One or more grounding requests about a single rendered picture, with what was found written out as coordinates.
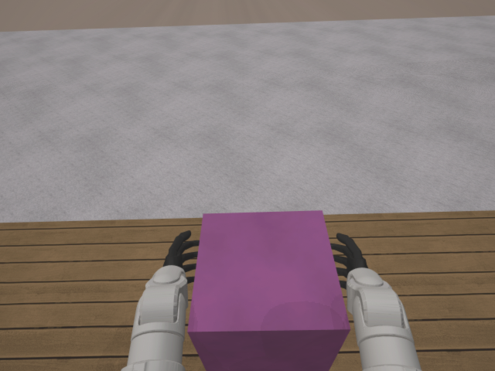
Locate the left robot forearm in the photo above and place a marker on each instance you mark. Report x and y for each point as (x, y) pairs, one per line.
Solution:
(159, 327)

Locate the carton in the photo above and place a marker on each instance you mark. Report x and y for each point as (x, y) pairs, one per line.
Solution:
(266, 293)

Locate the right robot forearm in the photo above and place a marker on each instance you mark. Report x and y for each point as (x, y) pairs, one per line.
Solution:
(382, 330)

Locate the robot right hand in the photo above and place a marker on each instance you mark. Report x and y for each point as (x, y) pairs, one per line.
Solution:
(353, 257)

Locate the robot left hand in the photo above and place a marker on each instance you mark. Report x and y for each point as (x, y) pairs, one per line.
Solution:
(175, 256)

